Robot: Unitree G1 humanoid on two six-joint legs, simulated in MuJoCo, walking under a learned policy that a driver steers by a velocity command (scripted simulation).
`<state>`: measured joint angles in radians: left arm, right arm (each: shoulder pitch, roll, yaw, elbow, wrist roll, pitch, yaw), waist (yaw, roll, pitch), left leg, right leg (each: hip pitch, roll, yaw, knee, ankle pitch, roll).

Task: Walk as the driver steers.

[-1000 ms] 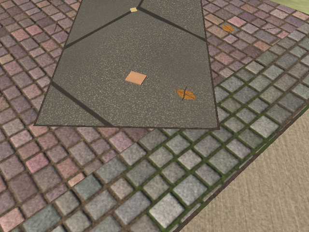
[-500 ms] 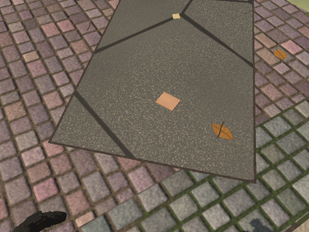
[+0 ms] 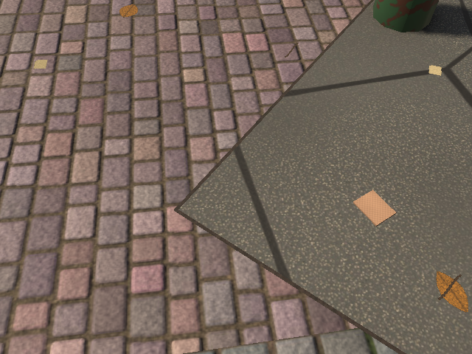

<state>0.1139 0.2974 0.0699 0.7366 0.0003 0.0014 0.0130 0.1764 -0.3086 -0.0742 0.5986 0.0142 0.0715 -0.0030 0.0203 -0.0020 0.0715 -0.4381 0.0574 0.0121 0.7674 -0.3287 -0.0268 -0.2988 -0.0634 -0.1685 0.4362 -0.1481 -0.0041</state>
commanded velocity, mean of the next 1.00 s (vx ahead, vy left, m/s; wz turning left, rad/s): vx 0.01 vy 0.00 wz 0.41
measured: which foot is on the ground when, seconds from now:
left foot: up 0.00-0.04, down 0.06-0.50, up 0.52-0.82, down 0.84-1.00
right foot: down 0.00-0.06, up 0.08-0.48, down 0.50-1.00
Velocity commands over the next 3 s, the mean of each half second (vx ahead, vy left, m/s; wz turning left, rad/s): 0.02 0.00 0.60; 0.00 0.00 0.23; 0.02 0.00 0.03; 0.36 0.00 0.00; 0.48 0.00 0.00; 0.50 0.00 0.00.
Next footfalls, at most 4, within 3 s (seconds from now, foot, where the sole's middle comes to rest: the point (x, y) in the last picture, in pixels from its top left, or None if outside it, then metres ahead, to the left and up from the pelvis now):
0.06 left None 0.06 0.12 -0.77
0.50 right None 0.11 -0.10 -0.77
0.84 left None -0.01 0.14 -0.77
2.12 left None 0.39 0.28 -0.77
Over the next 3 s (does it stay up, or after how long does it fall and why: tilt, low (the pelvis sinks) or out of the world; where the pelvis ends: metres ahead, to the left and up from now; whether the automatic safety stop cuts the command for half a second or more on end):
stays up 0.74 0.25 0.01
